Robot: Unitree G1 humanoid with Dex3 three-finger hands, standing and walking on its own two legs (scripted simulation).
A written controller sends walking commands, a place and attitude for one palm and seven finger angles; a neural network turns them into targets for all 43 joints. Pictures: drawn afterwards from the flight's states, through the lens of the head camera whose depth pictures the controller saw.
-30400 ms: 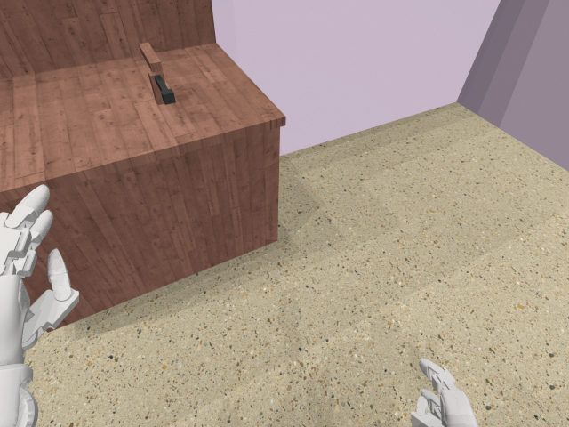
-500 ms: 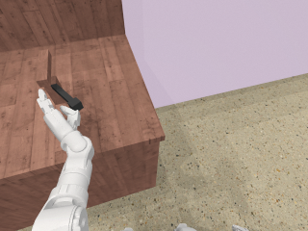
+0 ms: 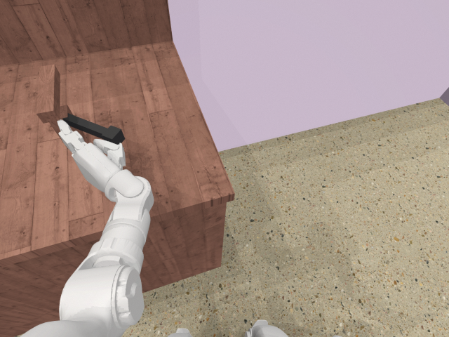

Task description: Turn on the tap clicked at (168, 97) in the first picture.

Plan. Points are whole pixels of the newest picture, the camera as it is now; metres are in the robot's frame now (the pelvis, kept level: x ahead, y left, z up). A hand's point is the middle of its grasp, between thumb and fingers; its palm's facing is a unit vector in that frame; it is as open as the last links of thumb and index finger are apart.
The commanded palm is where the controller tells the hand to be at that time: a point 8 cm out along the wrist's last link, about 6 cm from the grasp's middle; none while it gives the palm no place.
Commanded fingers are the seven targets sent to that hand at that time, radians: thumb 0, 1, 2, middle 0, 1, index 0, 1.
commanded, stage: push the lever round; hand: left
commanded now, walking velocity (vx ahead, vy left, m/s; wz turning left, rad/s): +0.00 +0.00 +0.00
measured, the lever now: (113, 137) +0.47 +0.21 +0.06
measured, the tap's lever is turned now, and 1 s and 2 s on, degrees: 48 75 76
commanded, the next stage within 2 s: lift the hand up off the lever in 0.92 s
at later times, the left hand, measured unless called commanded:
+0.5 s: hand (133, 135) +0.48 +0.18 +0.05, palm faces +0.81 -0.58 -0.11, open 7.4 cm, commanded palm +0.43 +0.18 +0.06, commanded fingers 0.00 0.90 0.90 -0.15 -0.15 -0.15 -0.15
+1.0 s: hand (139, 125) +0.51 +0.17 +0.05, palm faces +0.81 -0.56 -0.14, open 7.4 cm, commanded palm +0.45 +0.17 +0.06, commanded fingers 0.00 0.90 0.90 -0.15 -0.15 -0.15 -0.15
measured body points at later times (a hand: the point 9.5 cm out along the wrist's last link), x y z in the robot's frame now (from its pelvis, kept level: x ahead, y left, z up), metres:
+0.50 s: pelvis +0.00 +0.00 -0.01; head +0.09 +0.01 +0.44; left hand +0.44 +0.20 +0.06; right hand +0.05 -0.25 -0.14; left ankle -0.01 +0.11 -0.69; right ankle +0.03 -0.09 -0.69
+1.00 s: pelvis +0.02 -0.01 +0.00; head +0.12 +0.00 +0.43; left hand +0.46 +0.19 +0.06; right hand +0.05 -0.26 -0.14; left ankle -0.01 +0.11 -0.69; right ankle +0.03 -0.09 -0.69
